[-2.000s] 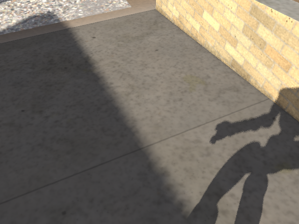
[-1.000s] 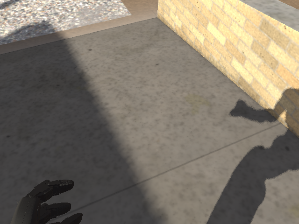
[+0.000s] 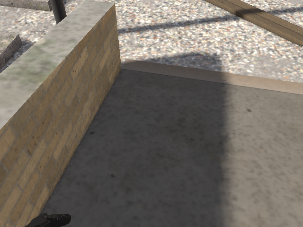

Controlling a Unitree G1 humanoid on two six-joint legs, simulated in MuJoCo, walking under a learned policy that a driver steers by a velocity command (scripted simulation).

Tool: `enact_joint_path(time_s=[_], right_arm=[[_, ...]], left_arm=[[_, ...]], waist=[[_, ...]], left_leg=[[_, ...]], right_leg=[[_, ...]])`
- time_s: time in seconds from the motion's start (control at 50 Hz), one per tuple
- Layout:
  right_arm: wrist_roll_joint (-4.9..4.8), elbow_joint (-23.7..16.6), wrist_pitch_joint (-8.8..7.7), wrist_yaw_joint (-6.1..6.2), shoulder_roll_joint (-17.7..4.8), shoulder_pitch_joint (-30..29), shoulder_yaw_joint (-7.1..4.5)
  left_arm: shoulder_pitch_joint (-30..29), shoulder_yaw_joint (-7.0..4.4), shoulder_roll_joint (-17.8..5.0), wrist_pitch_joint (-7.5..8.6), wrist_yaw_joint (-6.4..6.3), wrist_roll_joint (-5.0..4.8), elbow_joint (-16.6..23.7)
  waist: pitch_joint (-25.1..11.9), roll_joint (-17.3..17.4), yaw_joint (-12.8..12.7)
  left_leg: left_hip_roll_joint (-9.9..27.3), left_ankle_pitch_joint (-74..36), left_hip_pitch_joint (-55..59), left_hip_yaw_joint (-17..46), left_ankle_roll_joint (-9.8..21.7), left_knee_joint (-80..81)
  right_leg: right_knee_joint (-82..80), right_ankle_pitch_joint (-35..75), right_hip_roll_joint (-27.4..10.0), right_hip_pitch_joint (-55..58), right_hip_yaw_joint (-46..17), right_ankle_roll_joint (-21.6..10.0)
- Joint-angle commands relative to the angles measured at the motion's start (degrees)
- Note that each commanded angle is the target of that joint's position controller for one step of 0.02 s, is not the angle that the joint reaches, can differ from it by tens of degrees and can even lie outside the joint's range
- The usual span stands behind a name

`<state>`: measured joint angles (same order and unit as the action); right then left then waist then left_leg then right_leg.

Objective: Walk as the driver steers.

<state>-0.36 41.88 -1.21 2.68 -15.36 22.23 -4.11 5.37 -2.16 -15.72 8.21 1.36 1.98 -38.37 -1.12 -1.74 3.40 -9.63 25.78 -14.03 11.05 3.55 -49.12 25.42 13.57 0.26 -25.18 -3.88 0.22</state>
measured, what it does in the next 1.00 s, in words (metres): walks ahead: left foot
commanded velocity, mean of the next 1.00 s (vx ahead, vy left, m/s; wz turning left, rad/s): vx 0.22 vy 0.00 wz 0.06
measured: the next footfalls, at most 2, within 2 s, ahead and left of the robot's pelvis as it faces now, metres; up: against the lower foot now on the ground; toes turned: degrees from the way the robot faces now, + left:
left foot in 0.30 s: +0.14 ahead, +0.14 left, +0.01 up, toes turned +0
right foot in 1.12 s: +0.45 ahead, -0.12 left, -0.05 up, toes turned +1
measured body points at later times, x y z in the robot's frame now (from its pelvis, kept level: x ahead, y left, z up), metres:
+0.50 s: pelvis +0.08 -0.01 +0.00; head +0.08 -0.01 +0.45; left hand +0.16 +0.24 -0.13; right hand +0.18 -0.26 -0.12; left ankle +0.08 +0.14 -0.72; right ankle +0.10 -0.12 -0.74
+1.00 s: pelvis +0.23 +0.00 +0.00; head +0.26 +0.01 +0.45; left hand +0.44 +0.24 -0.09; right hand +0.20 -0.27 -0.12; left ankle +0.10 +0.13 -0.72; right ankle +0.35 -0.13 -0.71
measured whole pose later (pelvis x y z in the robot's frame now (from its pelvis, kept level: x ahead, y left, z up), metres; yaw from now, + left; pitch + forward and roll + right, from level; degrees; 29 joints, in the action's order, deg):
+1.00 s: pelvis +0.23 +0.00 +0.00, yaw +1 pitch +3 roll +0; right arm -1.1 46.3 -3.0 1.9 -13.5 29.0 -3.6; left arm 5.0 -2.7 -15.6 5.9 3.5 -0.3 -42.0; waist -0.9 -1.3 5.2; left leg 0.7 15.6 -4.0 1.0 1.8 -25.2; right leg 35.3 3.5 -1.1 -32.1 -1.6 -0.4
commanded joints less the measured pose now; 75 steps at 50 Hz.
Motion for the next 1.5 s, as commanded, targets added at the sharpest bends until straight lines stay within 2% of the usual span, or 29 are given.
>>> enact_joint_path(time_s=[0.02,0.04,0.08,0.14,0.2,0.3,0.34,0.38,0.46,0.58,0.66,0.72,0.74,0.78,0.8,0.86,1.02,1.1,1.12,1.14,1.16,1.18,1.2,1.22,1.26,1.34,1.4,1.46,1.5], right_arm=[[-0.99,-1.8,-1.78,-1.39,-1.4,11.6,0.76],[-1.65,-1.4,-1.91,-2.06,-5.2,12.5,0.42],[-1.76,-2.2,0.91,-1.01,-8.2,0.6,-0.56],[0.83,-3.5,3.42,0.42,-4.2,-2.4,-0.02],[1.12,-2.3,1.97,0.41,-0.6,-0.8,0.93],[1.54,-2.1,2.05,-0.34,-2.3,-2.0,0.24],[1.65,-2.0,2.26,-0.57,-6.5,-4.1,-1.01],[1.48,-2.1,1.88,-0.96,-3.4,-5.6,-0.55],[1.25,-1.7,-0.06,-0.64,-1.7,-4.8,-0.32],[-0.5,-2.0,-1.14,-0.22,-2.2,-2.8,-1.09],[-0.87,-4.3,-4.44,-1.6,-1.2,-8.1,-0.94],[-0.95,-1.6,-5.22,-2.6,-1.1,-0.7,-1.27],[-0.49,0.3,-5.38,-2.59,-2.5,3.0,-1.92],[0.03,1.5,-4.96,-2.1,-9.6,12.7,-4.04],[0.37,1.3,-4.79,-2.19,-8.0,15.0,-3.22],[-0.49,0.8,-3.92,-1.79,-5.5,10.2,-1.97],[-1.27,2.7,-2.79,0.3,-6.8,5.4,-1.65],[-0.56,2.8,-2.48,0.27,-5.9,3.4,-1.45],[0.11,1.8,-2.81,0.01,-3.9,3.8,-0.78],[-0.52,4.2,-2.97,-0.57,1.4,15.5,0.98],[-1.71,6.1,-2.98,-1.2,-1.2,21.9,1.14],[-1.83,5.9,-2.49,-1.28,-3.9,18.7,0.61],[-2.5,3.6,-1.34,-0.81,-3.8,14.3,0.91],[-0.9,3.6,0.14,0.57,-8.0,4.8,-0.52],[0.47,3.2,2.13,1.45,-3.9,5.4,0.07],[1.24,3.3,-0.01,1.47,-1.6,4.3,0.84],[0.28,3.6,0.02,0.44,-1.3,2.7,0.94],[1.84,2.6,0.25,0.18,-3.9,-0.6,0.51],[1.29,2.7,0.79,0.15,-6.8,-3.0,-0.53]], left_arm=[[20.3,-2.16,-7.5,-0.16,0.34,-0.02,-2.7],[19.1,-2.21,-7.1,-1.23,0.73,-1.97,-3.2],[10.5,-1.17,-4.1,-3.29,0.14,-0.88,-0.4],[1.7,-0.5,-5.0,-4.32,0.15,0.02,0.1],[4.6,-0.74,-4.2,-4.13,-0.23,-0.57,-2.6],[7.6,-0.16,-2.4,-4.8,0.14,-1.83,-5.1],[11.2,-0.26,-1.7,-5.27,0.18,-1.01,-5.4],[10.3,-0.22,-1.2,-5.99,-0.2,-0.88,-5.6],[11.5,-0.6,-1.8,-5.86,-0.83,-0.81,-6.2],[12.4,-1.71,-4.6,-5.25,-1.15,-2.46,-5.8],[17.0,-2.72,-8.0,-4.18,-1.27,-2.95,-6.3],[9.8,-2.31,-7.5,-5.39,-1.36,-4.06,-4.2],[7.4,-1.83,-5.7,-5.21,-1.48,-3.99,-3.3],[3.7,-1.13,-3.1,-2.59,-1.72,-2.49,0.0],[2.0,-1.26,-3.9,-1.55,-1.27,-1.51,0.7],[0.0,-1.09,-2.7,-1.5,0.24,-3.42,0.6],[-4.6,-0.77,-1.4,-1.48,2.75,-1.78,0.3],[9.3,-2.37,-4.5,-1.25,2.03,-1.0,-5.5],[16.4,-3.02,-8.2,-1.14,1.68,-0.41,-7.4],[18.3,-2.12,-9.1,-1.3,1.52,1.18,-7.4],[19.3,-2.1,-8.2,-2.3,2.24,-1.01,-8.1],[15.6,-2.13,-7.3,-3.41,2.41,-2.28,-7.9],[7.9,-2.25,-8.2,-4.36,2.14,-2.5,-7.1],[2.9,-0.83,-3.8,-4.46,2.14,-1.86,-4.4],[-3.2,-0.6,-4.4,-4.24,2.2,-0.19,-4.6],[-0.2,-0.59,-2.6,-3.28,0.77,-0.23,-7.9],[0.7,-0.56,-3.2,-4.58,0.06,-1.06,-9.3],[4.9,0.16,-1.1,-5.36,0.36,-1.47,-10.8],[9.0,-0.11,-1.2,-6.42,-0.32,-0.99,-12.1]], waist=[[-19.8,-15.1,-4.1],[-21.2,-11.3,-4.5],[-12.5,-1.3,-5.6],[-0.9,-3.1,-0.7],[-7.0,-5.7,-1.3],[-5.3,-2.8,-1.2],[-1.1,8.1,-5.5],[3.1,8.2,-4.5],[3.1,4.1,-4.0],[6.3,-2.4,-3.8],[5.5,-7.3,-6.0],[3.9,-7.2,-0.9],[3.5,-3.6,0.6],[1.1,15.2,3.1],[2.0,17.8,4.1],[5.7,6.3,1.6],[4.9,7.9,-0.4],[-1.8,4.0,-7.8],[-8.4,-3.1,-10.1],[-18.3,-16.0,-5.9],[-24.5,-14.7,-5.8],[-20.9,-9.6,-5.1],[-17.6,-6.6,-2.0],[-7.6,1.1,-4.5],[-2.0,-1.4,0.0],[-6.8,-4.5,-0.3],[-8.0,-3.1,-0.3],[-1.9,1.5,-2.2],[3.0,8.1,-5.2]], left_leg=[[0.0,22.0,-25.3,1.6,-4.7,-35.0],[3.8,17.8,-31.6,3.4,-6.6,-38.4],[8.6,7.8,-30.9,-0.5,-7.4,-35.5],[11.2,0.9,-15.7,-5.2,-6.8,-16.8],[10.8,-7.4,-5.7,-7.7,-6.5,-1.4],[12.1,-26.0,4.5,-5.7,-3.1,19.5],[15.5,-19.5,-2.7,-1.5,1.3,22.0],[14.1,-6.4,-8.6,-2.1,0.8,25.1],[12.3,-18.4,-7.0,-4.0,-0.5,21.9],[9.2,5.6,-12.8,-8.1,1.6,14.6],[10.2,-2.5,-20.4,-10.7,1.6,6.6],[9.5,-8.0,-3.8,-12.2,2.9,19.8],[10.2,-9.0,2.3,-9.9,3.2,20.6],[24.0,-23.4,18.7,12.5,11.7,28.1],[30.1,-39.1,20.9,20.1,16.5,29.4],[28.9,-27.5,20.3,14.9,12.8,30.1],[17.3,-26.7,-0.3,-4.0,4.0,28.2],[13.8,-28.4,-1.8,-6.1,0.3,3.7],[9.4,-12.2,-10.8,-8.7,-2.6,-13.6],[5.7,23.4,-23.0,-6.0,-6.1,-36.3],[7.1,20.7,-26.1,1.0,-6.8,-40.5],[9.9,17.6,-29.1,-1.1,-7.6,-41.9],[13.1,7.7,-31.1,-4.9,-6.8,-39.1],[14.4,3.1,-24.1,-6.5,-6.9,-34.4],[16.4,-1.2,-15.6,-5.3,-6.4,-23.9],[14.9,-8.4,-7.0,-7.5,-5.4,-2.0],[13.7,-18.2,0.4,-8.6,-5.1,9.1],[16.8,-31.3,4.4,-5.0,-2.5,21.4],[17.3,-16.0,-4.9,-4.2,0.8,24.4]], right_leg=[[9.5,56.3,-26.7,43.4,-24.2,-18.7],[8.4,42.1,-27.3,44.9,-28.5,-20.7],[0.0,3.3,-20.8,29.1,-25.4,-16.3],[-7.2,2.6,-13.1,2.0,-14.5,-12.8],[-6.2,19.7,-10.9,5.8,-7.7,-11.9],[-6.9,-10.2,-8.3,5.4,-7.0,-7.0],[-5.2,-29.4,-1.6,6.2,-0.5,-2.4],[-3.2,-28.4,-0.7,8.0,0.7,-0.9],[-2.8,-17.3,-2.4,8.4,-0.2,-1.8],[-6.2,-52.5,-5.0,6.3,-6.9,-7.2],[-11.3,-42.2,-16.2,16.5,-22.8,-14.3],[-9.1,-34.9,-11.4,8.3,-13.6,-10.3],[-2.7,-26.5,-7.3,4.7,-7.6,-7.6],[25.0,-19.5,2.8,-14.2,5.4,-1.3],[33.4,-45.0,2.7,-22.2,1.7,-0.9],[31.3,-39.9,-4.5,-30.5,-0.5,-2.4],[1.4,4.7,1.4,2.9,1.9,-1.0],[-3.1,12.0,0.0,18.9,2.1,-3.7],[2.6,36.4,-7.4,32.8,-2.7,-6.0],[11.0,63.2,-22.0,47.6,-17.6,-15.3],[11.0,57.6,-23.9,49.9,-23.1,-18.8],[9.2,44.8,-22.2,44.8,-20.5,-18.8],[0.3,3.3,-23.0,35.1,-26.5,-19.4],[-5.2,0.5,-19.0,17.9,-23.0,-16.6],[-9.3,-4.7,-15.8,2.1,-18.1,-15.6],[-6.5,21.3,-11.1,6.1,-5.4,-13.0],[-7.7,6.9,-11.6,6.0,-5.8,-12.5],[-7.5,-19.8,-5.5,3.3,-4.5,-6.0],[-6.6,-31.0,-0.2,5.8,-0.1,-2.7]])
